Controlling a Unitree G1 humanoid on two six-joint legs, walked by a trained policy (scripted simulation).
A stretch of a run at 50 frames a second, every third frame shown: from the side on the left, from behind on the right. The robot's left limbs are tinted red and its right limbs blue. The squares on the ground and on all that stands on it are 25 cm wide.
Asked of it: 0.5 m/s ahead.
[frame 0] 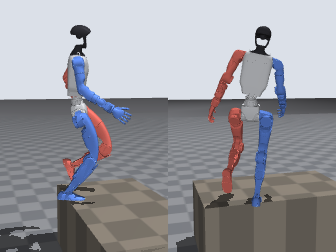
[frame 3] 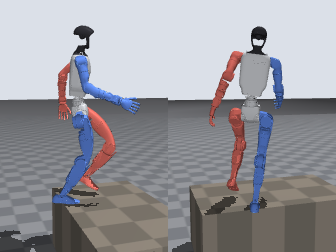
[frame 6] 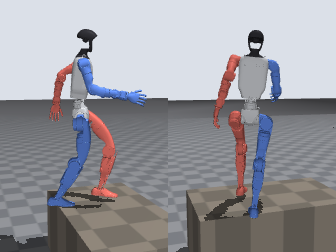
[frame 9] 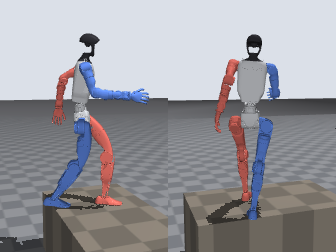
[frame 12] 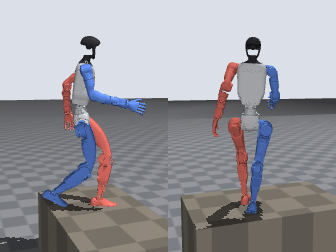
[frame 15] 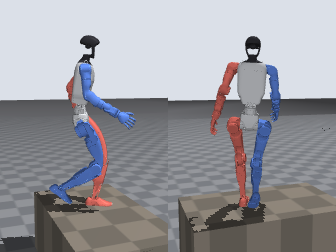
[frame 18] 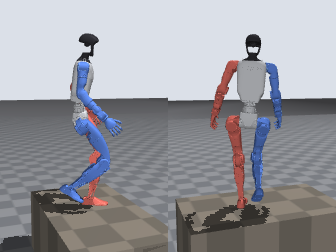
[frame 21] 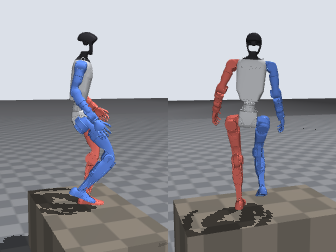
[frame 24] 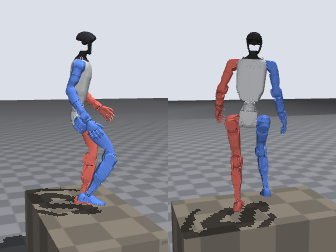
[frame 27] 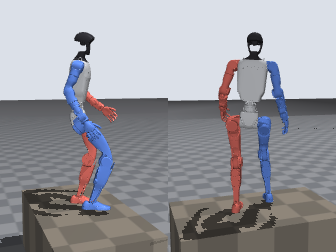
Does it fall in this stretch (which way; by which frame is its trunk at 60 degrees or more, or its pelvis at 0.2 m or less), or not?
no
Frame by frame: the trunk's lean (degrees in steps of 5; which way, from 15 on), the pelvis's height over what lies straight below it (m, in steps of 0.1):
0: 10, 0.7
3: 10, 0.8
6: 10, 0.8
9: 10, 0.7
12: 10, 0.7
15: 10, 0.7
18: 10, 0.8
21: 10, 0.8
24: 10, 0.8
27: 10, 0.8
